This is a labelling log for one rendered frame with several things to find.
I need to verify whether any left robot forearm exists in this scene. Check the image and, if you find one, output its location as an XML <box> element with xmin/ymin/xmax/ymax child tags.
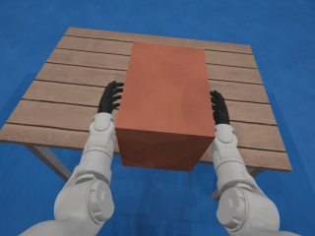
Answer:
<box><xmin>53</xmin><ymin>112</ymin><xmax>116</xmax><ymax>219</ymax></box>

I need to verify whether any right robot forearm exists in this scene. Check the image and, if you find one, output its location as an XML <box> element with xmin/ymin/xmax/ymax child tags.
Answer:
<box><xmin>210</xmin><ymin>124</ymin><xmax>281</xmax><ymax>223</ymax></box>

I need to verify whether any robot right hand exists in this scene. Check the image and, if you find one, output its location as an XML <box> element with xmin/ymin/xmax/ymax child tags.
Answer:
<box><xmin>210</xmin><ymin>90</ymin><xmax>230</xmax><ymax>125</ymax></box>

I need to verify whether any robot left hand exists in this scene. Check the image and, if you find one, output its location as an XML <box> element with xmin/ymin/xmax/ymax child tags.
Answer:
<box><xmin>97</xmin><ymin>81</ymin><xmax>124</xmax><ymax>114</ymax></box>

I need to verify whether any robot left upper arm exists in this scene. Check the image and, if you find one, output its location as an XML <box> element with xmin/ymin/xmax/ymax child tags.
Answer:
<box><xmin>18</xmin><ymin>179</ymin><xmax>115</xmax><ymax>236</ymax></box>

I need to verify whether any carton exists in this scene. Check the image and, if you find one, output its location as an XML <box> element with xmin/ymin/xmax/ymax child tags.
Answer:
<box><xmin>115</xmin><ymin>41</ymin><xmax>216</xmax><ymax>172</ymax></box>

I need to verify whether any table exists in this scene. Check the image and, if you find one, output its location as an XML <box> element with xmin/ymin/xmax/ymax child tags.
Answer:
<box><xmin>0</xmin><ymin>27</ymin><xmax>292</xmax><ymax>202</ymax></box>

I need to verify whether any robot right upper arm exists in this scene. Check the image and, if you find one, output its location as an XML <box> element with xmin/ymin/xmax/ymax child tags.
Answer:
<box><xmin>217</xmin><ymin>187</ymin><xmax>301</xmax><ymax>236</ymax></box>

